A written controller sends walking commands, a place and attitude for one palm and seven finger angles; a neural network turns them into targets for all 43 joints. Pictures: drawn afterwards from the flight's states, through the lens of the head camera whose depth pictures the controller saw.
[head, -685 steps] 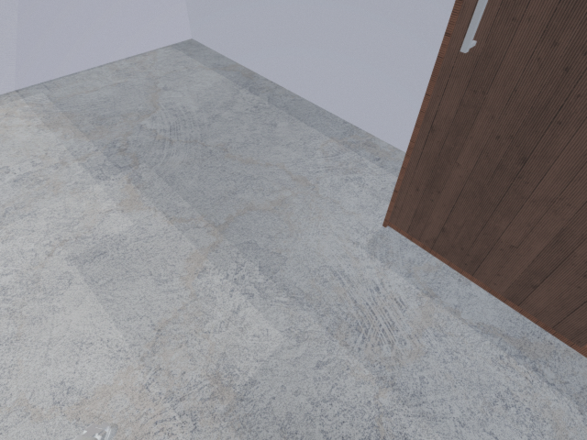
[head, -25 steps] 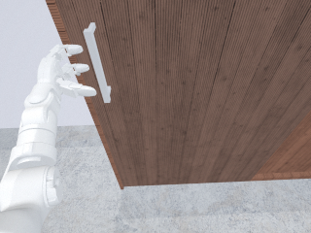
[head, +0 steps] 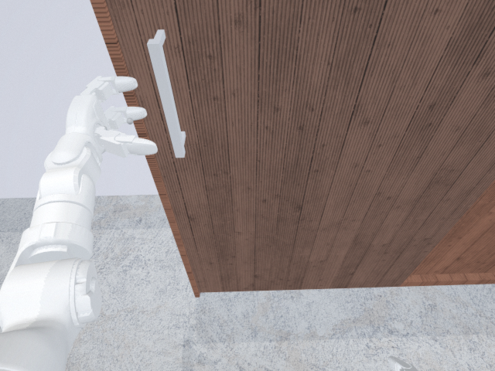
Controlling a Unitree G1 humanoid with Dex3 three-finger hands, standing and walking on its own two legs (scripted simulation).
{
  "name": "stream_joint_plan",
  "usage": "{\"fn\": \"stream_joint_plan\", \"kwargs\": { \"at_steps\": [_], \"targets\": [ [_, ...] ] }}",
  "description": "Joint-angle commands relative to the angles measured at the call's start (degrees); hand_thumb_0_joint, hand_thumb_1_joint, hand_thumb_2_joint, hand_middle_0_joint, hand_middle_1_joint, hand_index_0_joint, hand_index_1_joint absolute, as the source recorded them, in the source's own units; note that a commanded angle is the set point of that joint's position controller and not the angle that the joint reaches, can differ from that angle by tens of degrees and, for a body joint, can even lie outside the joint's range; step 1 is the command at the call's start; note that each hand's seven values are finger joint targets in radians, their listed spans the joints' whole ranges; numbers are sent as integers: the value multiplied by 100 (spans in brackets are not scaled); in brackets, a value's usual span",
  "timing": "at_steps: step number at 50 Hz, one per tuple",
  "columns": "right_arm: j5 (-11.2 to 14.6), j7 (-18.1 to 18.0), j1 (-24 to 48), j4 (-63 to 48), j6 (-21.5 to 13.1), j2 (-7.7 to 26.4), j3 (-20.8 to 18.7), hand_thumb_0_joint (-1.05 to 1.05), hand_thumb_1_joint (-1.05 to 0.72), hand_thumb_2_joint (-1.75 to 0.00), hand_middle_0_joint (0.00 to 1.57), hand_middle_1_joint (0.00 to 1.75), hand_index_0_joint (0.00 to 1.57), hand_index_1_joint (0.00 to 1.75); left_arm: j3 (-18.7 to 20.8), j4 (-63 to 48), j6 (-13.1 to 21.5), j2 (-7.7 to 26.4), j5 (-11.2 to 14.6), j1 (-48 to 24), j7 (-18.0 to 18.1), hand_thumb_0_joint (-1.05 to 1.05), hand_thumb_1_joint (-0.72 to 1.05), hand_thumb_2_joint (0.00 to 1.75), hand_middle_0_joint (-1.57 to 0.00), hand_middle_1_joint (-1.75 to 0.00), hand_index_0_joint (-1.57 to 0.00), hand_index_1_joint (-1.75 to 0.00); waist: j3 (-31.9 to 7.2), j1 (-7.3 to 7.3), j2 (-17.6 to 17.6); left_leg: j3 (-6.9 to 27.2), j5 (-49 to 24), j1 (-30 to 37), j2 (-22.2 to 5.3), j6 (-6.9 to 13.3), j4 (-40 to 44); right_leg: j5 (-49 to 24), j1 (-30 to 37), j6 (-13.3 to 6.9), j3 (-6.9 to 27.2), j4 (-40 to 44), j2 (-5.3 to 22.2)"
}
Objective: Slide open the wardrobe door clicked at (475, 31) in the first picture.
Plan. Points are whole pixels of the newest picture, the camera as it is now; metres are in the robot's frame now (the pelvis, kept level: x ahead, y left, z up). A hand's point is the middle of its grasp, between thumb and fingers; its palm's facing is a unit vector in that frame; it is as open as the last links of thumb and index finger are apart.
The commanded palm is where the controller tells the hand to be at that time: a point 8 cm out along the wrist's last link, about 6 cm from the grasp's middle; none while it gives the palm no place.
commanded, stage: move the hooked fingers beside the handle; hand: left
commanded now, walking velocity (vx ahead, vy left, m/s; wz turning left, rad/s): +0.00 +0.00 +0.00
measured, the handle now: (171, 100) +0.51 +0.14 +0.19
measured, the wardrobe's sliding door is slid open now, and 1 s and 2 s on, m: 0.00 0.00 0.00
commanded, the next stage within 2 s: feel for the door with the fingertips in 0.16 s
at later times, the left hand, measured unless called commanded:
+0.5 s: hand (150, 120) +0.44 +0.16 +0.20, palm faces +0.02 -1.00 +0.03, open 14.0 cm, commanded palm +0.42 +0.21 +0.19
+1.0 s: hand (162, 111) +0.46 +0.14 +0.20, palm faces +0.06 -1.00 +0.01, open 14.0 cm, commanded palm +0.44 +0.20 +0.19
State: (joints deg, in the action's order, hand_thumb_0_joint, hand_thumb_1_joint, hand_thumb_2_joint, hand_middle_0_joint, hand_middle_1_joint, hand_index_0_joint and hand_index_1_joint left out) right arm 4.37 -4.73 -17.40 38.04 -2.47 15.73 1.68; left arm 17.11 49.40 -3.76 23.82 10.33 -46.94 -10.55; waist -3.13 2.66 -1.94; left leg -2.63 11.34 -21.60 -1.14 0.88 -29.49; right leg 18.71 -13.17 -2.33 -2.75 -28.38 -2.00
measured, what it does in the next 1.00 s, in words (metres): stands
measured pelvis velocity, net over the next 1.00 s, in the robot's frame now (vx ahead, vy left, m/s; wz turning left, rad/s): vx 0.00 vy -0.01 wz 0.00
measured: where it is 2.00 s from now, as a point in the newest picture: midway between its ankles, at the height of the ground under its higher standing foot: outside the picture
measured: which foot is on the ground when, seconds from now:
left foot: down 0.00-1.00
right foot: down 0.00-1.00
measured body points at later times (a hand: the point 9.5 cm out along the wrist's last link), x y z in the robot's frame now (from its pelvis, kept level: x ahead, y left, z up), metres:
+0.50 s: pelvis +0.00 +0.00 +0.00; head +0.00 -0.01 +0.45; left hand +0.43 +0.21 +0.20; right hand +0.09 -0.25 -0.11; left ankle +0.04 +0.11 -0.73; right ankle -0.05 -0.09 -0.73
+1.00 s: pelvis +0.00 -0.01 +0.00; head +0.01 -0.03 +0.45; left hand +0.45 +0.20 +0.20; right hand +0.08 -0.28 -0.12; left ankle +0.04 +0.11 -0.73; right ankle -0.05 -0.09 -0.73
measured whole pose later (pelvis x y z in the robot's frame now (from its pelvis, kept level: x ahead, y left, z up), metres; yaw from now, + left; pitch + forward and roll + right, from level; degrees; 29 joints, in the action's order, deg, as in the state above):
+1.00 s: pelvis +0.00 -0.01 +0.00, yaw +0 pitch +3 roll +0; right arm 3.6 -4.1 -19.0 40.6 -2.9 15.5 1.2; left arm 15.3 51.6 -1.1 19.8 9.1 -50.8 -5.4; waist -2.4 3.3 -2.0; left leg -2.1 11.0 -21.1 -1.7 -0.1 -28.8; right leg 18.9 -13.0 -3.4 -3.1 -28.4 -2.7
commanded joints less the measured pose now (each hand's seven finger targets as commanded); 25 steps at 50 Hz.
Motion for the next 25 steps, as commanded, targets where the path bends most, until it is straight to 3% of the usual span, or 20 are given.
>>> {"fn": "stream_joint_plan", "kwargs": {
  "at_steps": [1,3,5,9,10,11,13,14,15,16,19,21,22,25],
  "targets": [
    [-11,-30,72,-692,-286,787,-297,0,-90,-90,20,30,20,30,309,-2073,799,1455,87,-2957,90,0,-50,30,-30,-120,-30,-120,-2141,-52,-94,324,-1482,2099,36,244,0,-2306,-228,136,242,343,53],
    [5,-33,86,-641,-306,771,-289,0,-90,-90,20,30,20,30,240,-1947,761,1330,69,-2865,96,0,-50,30,-30,-120,-30,-120,-1873,-30,-168,334,-1363,2110,9,226,28,-2085,-416,125,211,394,31],
    [17,-51,41,-592,-297,792,-294,0,-90,-90,20,30,20,30,132,-1693,614,1230,72,-2744,85,0,-50,30,-30,-120,-30,-120,-1595,11,58,324,-1202,1941,2,245,56,-1925,-442,136,178,464,37],
    [36,-66,27,-550,-252,795,-269,0,-90,-90,20,30,20,30,-93,-1219,234,991,17,-2803,67,0,-50,30,-30,-120,-30,-120,-1110,61,-68,355,-776,1661,15,214,165,-1512,-746,134,156,547,55],
    [23,-62,-4,-587,-263,801,-292,0,-90,-90,20,30,20,30,-36,-1326,265,1020,36,-2732,102,0,-50,30,-30,-120,-30,-120,-1300,32,13,351,-888,1742,25,229,127,-1574,-611,126,144,533,62],
    [21,-52,43,-615,-273,801,-290,0,-90,-90,20,30,20,30,30,-1437,270,1072,23,-2669,118,0,-50,30,-30,-120,-30,-120,-1441,-35,-133,372,-983,1836,18,218,134,-1635,-604,107,160,506,56],
    [8,-63,27,-608,-293,787,-299,0,-90,-90,20,30,20,30,94,-1653,367,1121,54,-2843,161,0,-50,30,-30,-120,-30,-120,-1666,-4,-57,400,-1054,2015,-3,202,116,-1639,-581,104,155,499,36],
    [-1,-53,47,-617,-325,764,-290,0,-90,-90,20,30,20,30,-156,-1911,452,846,78,-3128,159,0,-50,30,-30,-120,-30,-120,-1743,78,-184,402,-1104,2132,-6,193,117,-1654,-627,110,151,489,30],
    [-12,-49,6,-619,-355,751,-309,0,-90,-90,20,30,20,30,-152,-1983,532,772,131,-3021,195,0,-50,30,-30,-120,-30,-120,-1807,78,89,421,-1189,2163,-15,222,75,-1696,-545,114,122,489,15],
    [-10,-41,64,-608,-386,768,-315,0,-90,-90,20,30,20,30,-115,-2110,574,798,132,-2997,212,0,-50,30,-30,-120,-30,-120,-1893,44,35,423,-1207,2231,-24,217,91,-1735,-560,119,151,483,7],
    [-20,-10,72,-551,-414,736,-303,0,-90,-90,20,30,20,30,-193,-2046,551,587,110,-2915,299,0,-50,30,-30,-120,-30,-120,-1789,12,-38,431,-1247,2272,-28,183,121,-1713,-609,99,110,466,-4],
    [-10,0,93,-520,-379,748,-283,0,-90,-90,20,30,20,30,-111,-1753,414,670,74,-2618,386,0,-50,30,-30,-120,-30,-120,-1463,-24,132,388,-1060,1962,-11,208,152,-1654,-573,121,117,511,11],
    [-6,1,106,-513,-359,728,-270,0,-90,-90,20,30,20,30,-238,-1667,327,543,39,-2755,420,0,-50,30,-30,-120,-30,-120,-1363,25,45,355,-944,1890,12,211,167,-1590,-641,137,137,540,27],
    [-35,2,72,-531,-302,752,-265,0,-90,-90,20,30,20,30,49,-1521,226,908,-64,-2745,592,0,-50,30,-30,-120,-30,-120,-1294,-47,190,350,-761,1658,26,223,201,-1413,-504,141,155,580,55]
  ]
}}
